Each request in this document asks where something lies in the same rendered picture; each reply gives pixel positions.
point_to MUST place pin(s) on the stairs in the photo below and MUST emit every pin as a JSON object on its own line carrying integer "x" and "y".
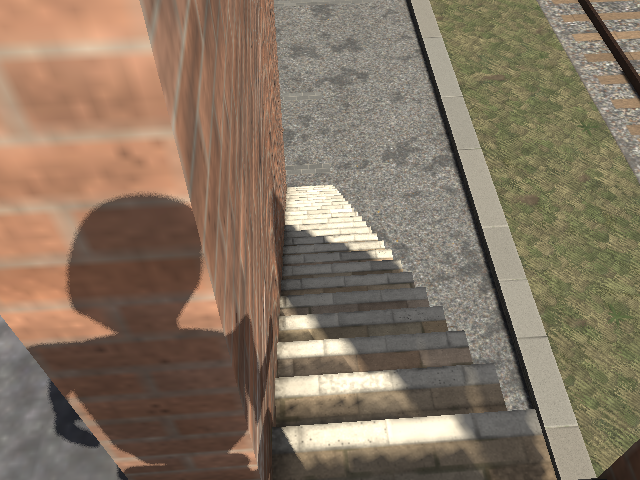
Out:
{"x": 371, "y": 384}

